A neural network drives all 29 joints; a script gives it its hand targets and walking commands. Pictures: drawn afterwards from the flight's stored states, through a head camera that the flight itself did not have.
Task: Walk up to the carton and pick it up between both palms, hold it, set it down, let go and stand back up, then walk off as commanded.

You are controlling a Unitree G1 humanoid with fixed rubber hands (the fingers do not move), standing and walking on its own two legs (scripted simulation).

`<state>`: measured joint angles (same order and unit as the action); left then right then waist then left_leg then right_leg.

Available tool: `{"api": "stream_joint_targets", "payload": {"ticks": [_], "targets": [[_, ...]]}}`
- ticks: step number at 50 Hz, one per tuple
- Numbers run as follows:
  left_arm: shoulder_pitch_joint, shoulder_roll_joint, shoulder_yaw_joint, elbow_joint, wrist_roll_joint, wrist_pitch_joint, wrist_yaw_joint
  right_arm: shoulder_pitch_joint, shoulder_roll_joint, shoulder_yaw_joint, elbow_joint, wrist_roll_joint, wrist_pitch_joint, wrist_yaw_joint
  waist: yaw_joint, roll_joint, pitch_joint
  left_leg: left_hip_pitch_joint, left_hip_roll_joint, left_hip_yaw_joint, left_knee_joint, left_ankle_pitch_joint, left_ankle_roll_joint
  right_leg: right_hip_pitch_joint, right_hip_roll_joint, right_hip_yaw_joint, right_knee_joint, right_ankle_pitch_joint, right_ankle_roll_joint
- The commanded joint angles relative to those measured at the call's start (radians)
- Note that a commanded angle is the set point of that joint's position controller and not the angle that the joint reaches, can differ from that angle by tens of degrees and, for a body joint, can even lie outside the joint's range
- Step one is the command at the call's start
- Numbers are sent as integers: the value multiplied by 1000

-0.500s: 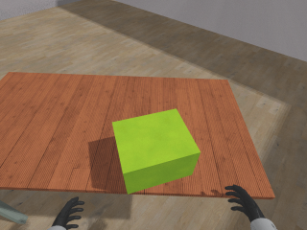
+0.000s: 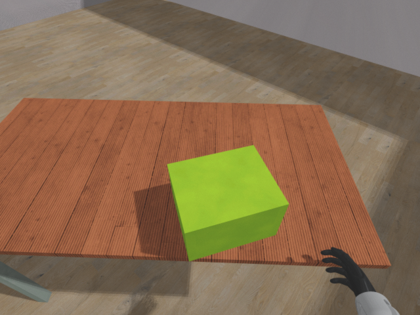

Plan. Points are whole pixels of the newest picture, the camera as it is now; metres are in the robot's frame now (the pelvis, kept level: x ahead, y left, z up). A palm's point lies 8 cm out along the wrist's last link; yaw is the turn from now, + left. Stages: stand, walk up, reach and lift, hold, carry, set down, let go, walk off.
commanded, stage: stand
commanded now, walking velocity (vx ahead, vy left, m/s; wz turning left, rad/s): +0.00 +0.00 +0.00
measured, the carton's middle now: (222, 200) +0.38 +0.02 -0.05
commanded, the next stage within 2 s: walk off in 1.90 s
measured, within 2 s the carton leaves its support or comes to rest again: neither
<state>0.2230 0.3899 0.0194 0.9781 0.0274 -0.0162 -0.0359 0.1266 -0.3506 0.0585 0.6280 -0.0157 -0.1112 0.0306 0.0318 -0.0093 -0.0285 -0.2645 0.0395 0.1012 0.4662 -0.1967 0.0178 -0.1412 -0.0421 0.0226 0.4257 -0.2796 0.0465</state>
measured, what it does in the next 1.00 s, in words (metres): stands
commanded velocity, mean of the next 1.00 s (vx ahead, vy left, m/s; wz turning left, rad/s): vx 0.00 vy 0.00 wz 0.00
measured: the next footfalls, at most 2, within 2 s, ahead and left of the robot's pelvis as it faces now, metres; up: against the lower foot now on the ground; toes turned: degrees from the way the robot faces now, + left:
none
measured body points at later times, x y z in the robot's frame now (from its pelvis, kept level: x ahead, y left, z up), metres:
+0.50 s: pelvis -0.01 +0.00 +0.00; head -0.02 +0.00 +0.45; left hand +0.06 +0.32 -0.12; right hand +0.21 -0.25 -0.05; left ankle +0.03 +0.11 -0.74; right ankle -0.03 -0.15 -0.74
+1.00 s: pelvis -0.01 +0.00 +0.00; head -0.01 +0.00 +0.45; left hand +0.06 +0.32 -0.12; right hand +0.21 -0.25 -0.05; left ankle +0.03 +0.11 -0.74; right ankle -0.03 -0.15 -0.74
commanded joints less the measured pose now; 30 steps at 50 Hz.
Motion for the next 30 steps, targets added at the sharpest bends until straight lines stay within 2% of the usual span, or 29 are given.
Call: {"api": "stream_joint_targets", "payload": {"ticks": [1,20,30], "targets": [[-34,174,37,-47,0,-20,10,18,-215,-94,52,-6,51,-35,-27,108,16,91,117,-147,-129,-61,33,-115,-45,29,-59,80,-60],[-61,184,30,-4,-5,-19,10,-12,-221,-87,111,-3,55,-39,-32,81,53,104,110,-134,-150,-65,29,-115,-63,40,-110,74,-65],[-71,183,33,7,-7,-16,9,-19,-226,-85,130,-3,54,-40,-33,90,52,105,111,-134,-166,-89,24,-104,-64,41,-117,76,-65]]}}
